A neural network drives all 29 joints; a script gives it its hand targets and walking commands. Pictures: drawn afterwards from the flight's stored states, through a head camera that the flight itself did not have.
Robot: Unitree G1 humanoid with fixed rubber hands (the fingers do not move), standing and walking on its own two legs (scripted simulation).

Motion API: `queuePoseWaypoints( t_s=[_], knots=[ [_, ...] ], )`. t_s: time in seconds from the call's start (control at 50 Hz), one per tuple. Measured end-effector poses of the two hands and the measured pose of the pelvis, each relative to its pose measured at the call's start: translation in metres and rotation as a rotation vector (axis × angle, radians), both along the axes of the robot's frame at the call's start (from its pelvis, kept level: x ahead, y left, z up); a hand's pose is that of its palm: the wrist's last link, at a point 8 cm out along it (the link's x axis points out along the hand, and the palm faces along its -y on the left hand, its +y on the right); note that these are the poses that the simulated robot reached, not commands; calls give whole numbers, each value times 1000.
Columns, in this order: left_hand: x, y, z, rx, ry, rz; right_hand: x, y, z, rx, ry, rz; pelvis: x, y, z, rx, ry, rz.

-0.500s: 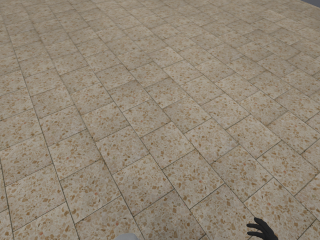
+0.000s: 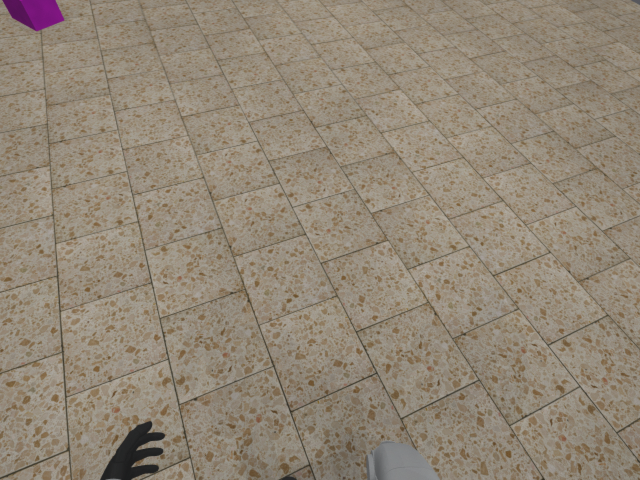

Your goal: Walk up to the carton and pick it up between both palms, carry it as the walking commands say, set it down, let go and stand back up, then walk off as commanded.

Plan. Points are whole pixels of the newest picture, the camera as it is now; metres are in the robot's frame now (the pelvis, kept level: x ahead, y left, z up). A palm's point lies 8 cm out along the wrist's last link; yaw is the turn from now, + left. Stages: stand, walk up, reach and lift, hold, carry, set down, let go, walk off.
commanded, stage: walk up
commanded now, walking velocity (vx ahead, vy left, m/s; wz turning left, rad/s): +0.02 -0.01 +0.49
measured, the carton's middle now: (31, 4) +2.66 +1.63 -0.70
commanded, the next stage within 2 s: none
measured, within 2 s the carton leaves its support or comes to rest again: neither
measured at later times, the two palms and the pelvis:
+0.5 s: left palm out of the picture -0.04 +0.27 -0.13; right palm (432, 358) +0.29 -0.18 -0.12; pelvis +0.07 +0.03 -0.01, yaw +17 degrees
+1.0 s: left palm (41, 298) +0.38 +0.43 -0.09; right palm (389, 318) +0.36 -0.12 -0.14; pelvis +0.31 +0.14 -0.01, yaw +25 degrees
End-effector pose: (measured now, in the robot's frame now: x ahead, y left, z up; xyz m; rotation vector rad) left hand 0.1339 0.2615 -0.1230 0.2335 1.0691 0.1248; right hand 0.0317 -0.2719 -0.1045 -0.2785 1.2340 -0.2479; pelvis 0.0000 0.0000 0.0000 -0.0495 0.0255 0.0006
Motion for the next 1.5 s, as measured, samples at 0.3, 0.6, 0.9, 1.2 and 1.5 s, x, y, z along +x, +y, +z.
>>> queuePoseWaypoints(
  t_s=[0.3,0.6,0.9,1.2,1.5],
  knots=[
    [-119,-9,14,76,16,280,116,8,-19,149,-168,249,10,-22,-4,66,4,159],
    [-183,34,-32,-48,350,548,336,178,-22,150,-270,599,110,77,-35,73,47,348],
    [151,161,20,-9,-135,327,285,151,-15,49,113,332,242,134,2,61,-6,419],
    [239,141,15,44,5,503,519,179,-46,119,93,456,423,138,-6,117,-6,495],
    [195,105,12,-84,364,762,688,331,-44,264,16,612,528,215,1,109,-16,510]
  ],
)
